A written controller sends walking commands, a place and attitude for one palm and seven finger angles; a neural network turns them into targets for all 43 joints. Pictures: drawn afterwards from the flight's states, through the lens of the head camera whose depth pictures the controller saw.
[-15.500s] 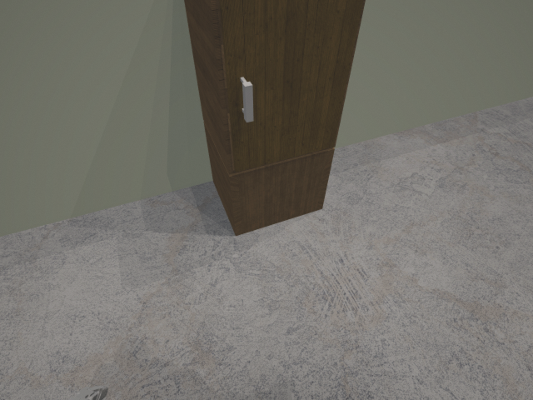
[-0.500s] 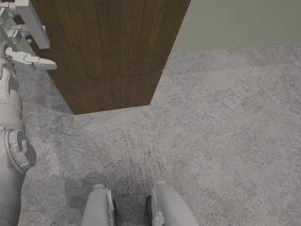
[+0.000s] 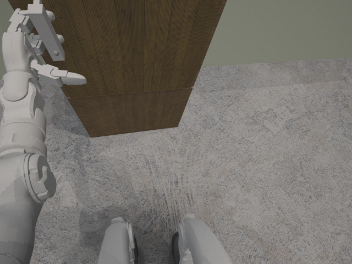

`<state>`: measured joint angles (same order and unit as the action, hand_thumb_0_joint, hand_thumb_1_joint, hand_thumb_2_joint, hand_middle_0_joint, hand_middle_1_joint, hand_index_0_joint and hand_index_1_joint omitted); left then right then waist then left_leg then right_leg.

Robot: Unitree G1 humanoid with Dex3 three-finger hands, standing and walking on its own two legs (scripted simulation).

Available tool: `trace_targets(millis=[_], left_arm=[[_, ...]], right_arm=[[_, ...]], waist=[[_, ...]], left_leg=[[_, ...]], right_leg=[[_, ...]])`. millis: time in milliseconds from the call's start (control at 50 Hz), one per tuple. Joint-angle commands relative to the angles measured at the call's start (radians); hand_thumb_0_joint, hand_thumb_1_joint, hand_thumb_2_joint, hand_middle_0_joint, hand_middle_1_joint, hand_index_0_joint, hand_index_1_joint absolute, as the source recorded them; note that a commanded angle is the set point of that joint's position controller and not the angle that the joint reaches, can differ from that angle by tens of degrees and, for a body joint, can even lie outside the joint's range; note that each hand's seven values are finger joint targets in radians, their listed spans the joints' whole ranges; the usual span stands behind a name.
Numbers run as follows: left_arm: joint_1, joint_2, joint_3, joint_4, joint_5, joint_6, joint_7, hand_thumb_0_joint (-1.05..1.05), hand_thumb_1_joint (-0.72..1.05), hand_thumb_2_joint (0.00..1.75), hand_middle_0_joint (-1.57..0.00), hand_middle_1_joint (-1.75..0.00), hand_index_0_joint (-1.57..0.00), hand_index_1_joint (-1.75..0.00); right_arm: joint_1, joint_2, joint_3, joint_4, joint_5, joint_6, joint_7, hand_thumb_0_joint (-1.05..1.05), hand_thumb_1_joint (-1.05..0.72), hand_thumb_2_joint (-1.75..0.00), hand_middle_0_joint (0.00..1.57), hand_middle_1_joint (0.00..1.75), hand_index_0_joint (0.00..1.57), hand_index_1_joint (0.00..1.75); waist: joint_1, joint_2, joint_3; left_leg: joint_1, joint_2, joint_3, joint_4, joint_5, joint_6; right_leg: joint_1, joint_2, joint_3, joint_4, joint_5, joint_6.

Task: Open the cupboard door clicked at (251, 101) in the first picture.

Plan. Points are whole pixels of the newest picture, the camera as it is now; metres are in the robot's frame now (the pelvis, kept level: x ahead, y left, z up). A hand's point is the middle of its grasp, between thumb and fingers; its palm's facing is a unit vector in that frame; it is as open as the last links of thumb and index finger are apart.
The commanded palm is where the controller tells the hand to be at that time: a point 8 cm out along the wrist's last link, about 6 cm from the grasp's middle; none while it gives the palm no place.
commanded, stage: slide the fingers in behind the handle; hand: left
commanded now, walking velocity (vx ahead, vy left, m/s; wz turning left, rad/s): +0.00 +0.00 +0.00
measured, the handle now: (48, 28) +0.61 +0.22 +0.07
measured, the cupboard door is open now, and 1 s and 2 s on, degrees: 0 0 19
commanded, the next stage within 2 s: close the thumb around the handle in 0.54 s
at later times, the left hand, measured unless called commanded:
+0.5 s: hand (62, 52) +0.55 +0.19 +0.06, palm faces +0.11 -0.99 +0.00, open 14.0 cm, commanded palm +0.53 +0.22 +0.06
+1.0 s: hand (62, 50) +0.55 +0.19 +0.06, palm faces +0.11 -0.99 -0.01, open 10.4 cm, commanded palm +0.53 +0.21 +0.06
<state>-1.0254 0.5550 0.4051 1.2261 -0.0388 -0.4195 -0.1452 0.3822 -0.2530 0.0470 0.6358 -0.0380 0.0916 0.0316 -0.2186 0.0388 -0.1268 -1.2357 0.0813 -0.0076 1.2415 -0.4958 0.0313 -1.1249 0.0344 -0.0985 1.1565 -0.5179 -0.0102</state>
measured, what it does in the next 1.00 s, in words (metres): stands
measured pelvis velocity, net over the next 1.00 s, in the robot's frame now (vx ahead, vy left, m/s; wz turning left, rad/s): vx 0.00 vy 0.00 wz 0.00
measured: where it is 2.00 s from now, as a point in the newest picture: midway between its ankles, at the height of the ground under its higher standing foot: outside the picture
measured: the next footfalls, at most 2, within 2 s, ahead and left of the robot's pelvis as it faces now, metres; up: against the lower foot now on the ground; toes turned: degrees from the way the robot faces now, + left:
none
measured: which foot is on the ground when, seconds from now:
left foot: down 0.00-1.00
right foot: down 0.00-1.00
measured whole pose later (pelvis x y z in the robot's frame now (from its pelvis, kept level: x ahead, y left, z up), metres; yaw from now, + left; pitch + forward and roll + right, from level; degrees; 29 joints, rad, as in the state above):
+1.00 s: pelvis +0.00 +0.00 +0.00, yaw +0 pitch +28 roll -5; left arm -1.04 0.53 0.39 1.23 -0.03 -0.43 -0.09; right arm 0.39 -0.25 0.04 0.64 -0.05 0.09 0.04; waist -0.22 0.04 -0.13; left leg -1.24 0.08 -0.01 1.24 -0.50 0.03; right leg -1.13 0.03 -0.09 1.16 -0.52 -0.01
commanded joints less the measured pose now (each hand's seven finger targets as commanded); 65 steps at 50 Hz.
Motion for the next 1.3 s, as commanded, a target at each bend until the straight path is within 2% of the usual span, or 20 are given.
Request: trace_targets(millis=[0, 60, 80, 100, 140, 180, 220, 360, 440, 480, 580, 620, 760, 840, 980, 1020, 1060, 1120, 1160, 1280], left_arm=[[-0.47, 0.183, -0.005, -0.217, 0.003, -0.076, 0.015, 0.0, -0.5, 0.3, -0.3, -1.2, -0.3, -1.2], [-0.471, 0.159, -0.018, -0.176, 0.006, -0.064, 0.032, 0.0, -0.5, 0.3, -0.3, -1.2, -0.3, -1.2], [-0.492, 0.202, 0.014, -0.201, 0.009, -0.076, 0.041, 0.0, -0.5, 0.3, -0.3, -1.2, -0.3, -1.2], [-0.506, 0.171, -0.022, -0.216, 0.022, -0.082, 0.044, 0.0, -0.5, 0.3, -0.3, -1.2, -0.3, -1.2], [-0.503, 0.123, -0.051, -0.203, 0.025, -0.08, 0.049, 0.0, -0.5, 0.3, -0.3, -1.2, -0.3, -1.2], [-0.487, 0.179, -0.009, -0.177, 0.024, -0.079, 0.05, 0.0, -0.5, 0.3, -0.3, -1.2, -0.3, -1.2], [-0.509, 0.15, -0.036, -0.205, 0.022, -0.081, 0.042, 0.0, -0.5, 0.3, -0.3, -1.2, -0.3, -1.2], [-0.463, 0.197, 0.011, -0.189, 0.008, -0.073, 0.033, 0.0, -0.5, 0.3, -0.3, -1.2, -0.3, -1.2], [-0.461, 0.174, -0.01, -0.2, 0.005, -0.08, 0.029, 0.0, -0.5, 0.3, -0.3, -1.2, -0.3, -1.2], [-0.46, 0.213, 0.022, -0.197, 0.004, -0.083, 0.032, 0.0, -0.5, 0.3, -0.3, -1.2, -0.3, -1.2], [-0.467, 0.186, 0.0, -0.189, 0.01, -0.081, 0.032, 0.0, -0.5, 0.3, -0.3, -1.2, -0.3, -1.2], [-0.452, 0.17, -0.01, -0.196, 0.01, -0.082, 0.032, 0.0, -0.5, 0.3, -0.3, -1.2, -0.3, -1.2], [-0.475, 0.14, -0.033, -0.182, 0.012, -0.073, 0.042, 0.0, -0.11, 0.47, -0.33, -1.24, -0.33, -1.24], [-0.476, 0.175, -0.009, -0.203, 0.015, -0.077, 0.042, 0.0, 0.12, 0.56, -0.34, -1.27, -0.34, -1.27], [-0.478, 0.115, -0.051, -0.205, 0.014, -0.082, 0.043, 0.0, 0.51, 0.73, -0.37, -1.31, -0.37, -1.31], [-0.479, 0.152, -0.022, -0.217, 0.015, -0.086, 0.049, 0.0, 0.62, 0.78, -0.38, -1.32, -0.38, -1.32], [-0.458, 0.116, -0.047, -0.202, 0.013, -0.081, 0.044, 0.0, 0.73, 0.83, -0.39, -1.33, -0.39, -1.33], [-0.463, 0.134, -0.035, -0.215, 0.016, -0.089, 0.044, 0.0, 0.9, 0.9, -0.4, -1.35, -0.4, -1.35], [-0.462, 0.098, -0.059, -0.214, 0.009, -0.086, 0.045, 0.0, 0.9, 0.9, -0.4, -1.35, -0.4, -1.35], [-0.456, 0.15, -0.019, -0.219, 0.007, -0.094, 0.042, 0.0, 0.9, 0.9, -0.4, -1.35, -0.4, -1.35]], right_arm=[[0.21, -0.201, -0.069, -0.022, -0.012, -0.011, -0.012, 0.0, -0.9, -0.9, 0.2, 0.3, 0.2, 0.3], [0.21, -0.2, -0.068, -0.021, -0.011, -0.01, -0.01, 0.0, -0.9, -0.9, 0.2, 0.3, 0.2, 0.3], [0.216, -0.204, -0.068, -0.02, -0.014, -0.01, -0.011, 0.0, -0.9, -0.9, 0.2, 0.3, 0.2, 0.3], [0.211, -0.201, -0.069, -0.023, -0.015, -0.011, -0.009, 0.0, -0.9, -0.9, 0.2, 0.3, 0.2, 0.3], [0.214, -0.197, -0.073, -0.016, -0.017, -0.013, -0.005, 0.0, -0.9, -0.9, 0.2, 0.3, 0.2, 0.3], [0.219, -0.205, -0.071, -0.013, -0.016, -0.011, -0.008, 0.0, -0.9, -0.9, 0.2, 0.3, 0.2, 0.3], [0.216, -0.199, -0.071, -0.015, -0.016, -0.013, -0.006, 0.0, -0.9, -0.9, 0.2, 0.3, 0.2, 0.3], [0.218, -0.201, -0.069, -0.017, -0.012, -0.01, -0.01, 0.0, -0.9, -0.9, 0.2, 0.3, 0.2, 0.3], [0.211, -0.196, -0.067, -0.018, -0.011, -0.01, -0.008, 0.0, -0.9, -0.9, 0.2, 0.3, 0.2, 0.3], [0.217, -0.2, -0.067, -0.018, -0.012, -0.012, -0.01, 0.0, -0.9, -0.9, 0.2, 0.3, 0.2, 0.3], [0.217, -0.199, -0.069, -0.017, -0.011, -0.011, -0.01, 0.0, -0.9, -0.9, 0.2, 0.3, 0.2, 0.3], [0.214, -0.197, -0.07, -0.021, -0.011, -0.009, -0.009, 0.0, -0.9, -0.9, 0.2, 0.3, 0.2, 0.3], [0.217, -0.2, -0.071, -0.014, -0.014, -0.008, -0.008, 0.0, -0.9, -0.9, 0.2, 0.3, 0.2, 0.3], [0.219, -0.202, -0.072, -0.015, -0.015, -0.007, -0.009, 0.0, -0.9, -0.9, 0.2, 0.3, 0.2, 0.3], [0.219, -0.199, -0.076, -0.011, -0.016, -0.005, -0.005, 0.0, -0.9, -0.9, 0.2, 0.3, 0.2, 0.3], [0.219, -0.202, -0.077, -0.01, -0.017, -0.005, -0.006, 0.0, -0.9, -0.9, 0.2, 0.3, 0.2, 0.3], [0.216, -0.197, -0.075, -0.012, -0.016, -0.004, -0.003, 0.0, -0.9, -0.9, 0.2, 0.3, 0.2, 0.3], [0.222, -0.198, -0.077, -0.008, -0.017, -0.002, -0.005, 0.0, -0.9, -0.9, 0.2, 0.3, 0.2, 0.3], [0.217, -0.195, -0.078, -0.009, -0.017, -0.002, -0.002, 0.0, -0.9, -0.9, 0.2, 0.3, 0.2, 0.3], [0.224, -0.2, -0.077, -0.007, -0.016, -0.002, -0.006, 0.0, -0.9, -0.9, 0.2, 0.3, 0.2, 0.3]], waist=[[-0.022, 0.205, -0.544], [-0.037, 0.165, -0.501], [-0.026, 0.181, -0.519], [-0.032, 0.21, -0.55], [-0.043, 0.196, -0.531], [-0.038, 0.171, -0.527], [-0.039, 0.192, -0.556], [-0.02, 0.162, -0.54], [-0.022, 0.18, -0.534], [-0.019, 0.158, -0.527], [-0.029, 0.172, -0.518], [-0.018, 0.197, -0.541], [-0.038, 0.172, -0.522], [-0.024, 0.194, -0.557], [-0.036, 0.202, -0.543], [-0.025, 0.203, -0.56], [-0.027, 0.194, -0.535], [-0.021, 0.208, -0.558], [-0.033, 0.183, -0.547], [-0.019, 0.188, -0.56]], left_leg=[[0.596, -0.027, -0.093, -0.11, 0.418, -0.005], [0.554, -0.029, -0.088, -0.11, 0.385, -0.002], [0.562, -0.029, -0.092, -0.109, 0.396, -0.003], [0.588, -0.029, -0.094, -0.108, 0.404, -0.005], [0.592, -0.027, -0.096, -0.107, 0.391, -0.005], [0.567, -0.029, -0.093, -0.107, 0.386, -0.002], [0.581, -0.031, -0.091, -0.103, 0.403, -0.001], [0.545, -0.033, -0.081, -0.107, 0.394, 0.0], [0.55, -0.034, -0.077, -0.107, 0.395, 0.0], [0.531, -0.034, -0.077, -0.108, 0.393, 0.003], [0.553, -0.032, -0.081, -0.107, 0.398, 0.002], [0.575, -0.032, -0.083, -0.108, 0.423, -0.004], [0.576, -0.029, -0.092, -0.107, 0.41, -0.003], [0.591, -0.03, -0.09, -0.104, 0.443, -0.005], [0.62, -0.027, -0.101, -0.107, 0.451, -0.008], [0.622, -0.027, -0.098, -0.107, 0.455, -0.01], [0.609, -0.029, -0.096, -0.111, 0.444, -0.01], [0.632, -0.028, -0.099, -0.109, 0.479, -0.012], [0.621, -0.029, -0.095, -0.109, 0.46, -0.008], [0.609, -0.032, -0.09, -0.11, 0.472, -0.006]], right_leg=[[0.066, 0.032, 0.04, -0.125, 0.289, -0.014], [0.067, 0.032, 0.04, -0.133, 0.278, -0.01], [0.073, 0.031, 0.042, -0.125, 0.281, -0.013], [0.056, 0.029, 0.043, -0.121, 0.28, -0.013], [0.042, 0.03, 0.038, -0.127, 0.271, -0.012], [0.062, 0.032, 0.042, -0.126, 0.274, -0.014], [0.071, 0.031, 0.045, -0.127, 0.29, -0.013], [0.115, 0.034, 0.047, -0.133, 0.301, -0.012], [0.11, 0.034, 0.047, -0.134, 0.303, -0.011], [0.129, 0.035, 0.051, -0.133, 0.309, -0.011], [0.093, 0.033, 0.047, -0.131, 0.3, -0.012], [0.09, 0.033, 0.044, -0.126, 0.311, -0.013], [0.063, 0.031, 0.038, -0.129, 0.293, -0.011], [0.08, 0.031, 0.041, -0.122, 0.317, -0.013], [0.044, 0.031, 0.036, -0.122, 0.306, -0.015], [0.061, 0.031, 0.036, -0.123, 0.311, -0.014], [0.061, 0.033, 0.033, -0.129, 0.306, -0.014], [0.067, 0.033, 0.035, -0.122, 0.327, -0.017], [0.069, 0.034, 0.035, -0.13, 0.323, -0.013], [0.1, 0.033, 0.04, -0.125, 0.343, -0.016]])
